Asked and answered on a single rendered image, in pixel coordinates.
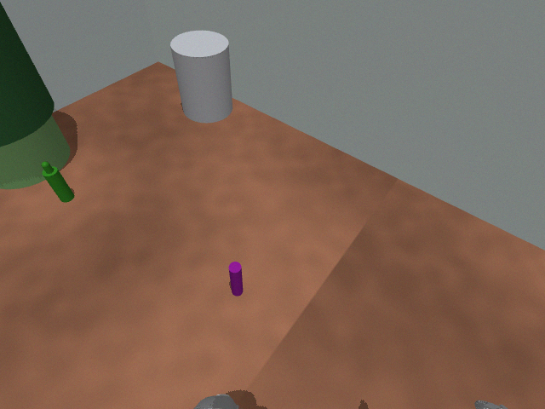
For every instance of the potted plant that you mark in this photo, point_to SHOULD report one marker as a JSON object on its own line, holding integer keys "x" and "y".
{"x": 29, "y": 134}

